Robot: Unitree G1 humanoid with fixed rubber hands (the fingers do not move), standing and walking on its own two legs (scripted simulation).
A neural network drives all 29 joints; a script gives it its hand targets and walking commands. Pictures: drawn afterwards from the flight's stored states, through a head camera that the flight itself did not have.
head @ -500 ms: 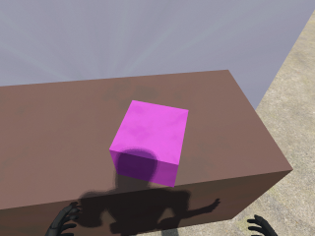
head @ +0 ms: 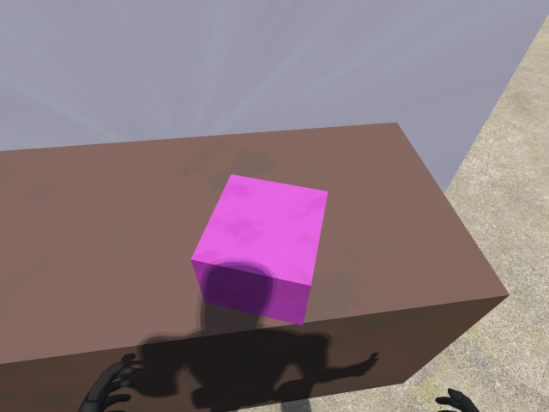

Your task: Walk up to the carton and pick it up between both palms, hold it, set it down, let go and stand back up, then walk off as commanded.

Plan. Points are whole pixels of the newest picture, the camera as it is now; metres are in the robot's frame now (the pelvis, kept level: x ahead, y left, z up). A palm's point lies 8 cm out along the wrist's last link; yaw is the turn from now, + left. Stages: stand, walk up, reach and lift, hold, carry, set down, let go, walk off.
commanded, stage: stand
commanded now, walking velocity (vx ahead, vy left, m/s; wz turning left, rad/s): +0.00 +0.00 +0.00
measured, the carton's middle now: (265, 247) +0.40 +0.03 -0.03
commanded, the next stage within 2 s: walk up in 0.32 s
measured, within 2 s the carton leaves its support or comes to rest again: neither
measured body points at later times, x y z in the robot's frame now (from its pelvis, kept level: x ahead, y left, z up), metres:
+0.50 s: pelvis -0.01 +0.00 +0.00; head +0.00 +0.01 +0.45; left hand +0.13 +0.28 -0.10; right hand +0.10 -0.29 -0.11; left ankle +0.00 +0.12 -0.72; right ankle +0.00 -0.12 -0.72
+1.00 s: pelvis +0.03 -0.01 +0.00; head +0.06 +0.01 +0.45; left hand +0.10 +0.30 -0.12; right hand +0.12 -0.33 -0.09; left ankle +0.04 +0.09 -0.72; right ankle +0.02 -0.13 -0.71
